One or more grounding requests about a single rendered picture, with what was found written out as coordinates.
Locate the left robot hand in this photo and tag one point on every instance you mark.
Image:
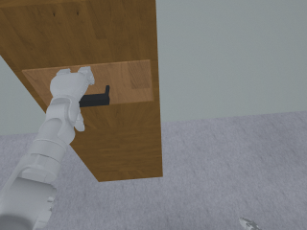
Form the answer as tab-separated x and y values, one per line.
74	85

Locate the handle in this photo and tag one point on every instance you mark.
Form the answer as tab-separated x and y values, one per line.
95	99

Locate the drawer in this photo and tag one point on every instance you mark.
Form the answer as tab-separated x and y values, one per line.
129	81

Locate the robot left upper arm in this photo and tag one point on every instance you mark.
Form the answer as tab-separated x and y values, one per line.
27	205

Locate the robot left forearm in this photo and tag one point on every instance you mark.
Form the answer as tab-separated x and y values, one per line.
42	162

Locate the right robot hand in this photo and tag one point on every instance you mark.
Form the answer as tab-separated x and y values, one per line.
248	225

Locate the cabinet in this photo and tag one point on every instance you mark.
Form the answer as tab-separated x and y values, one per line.
120	141

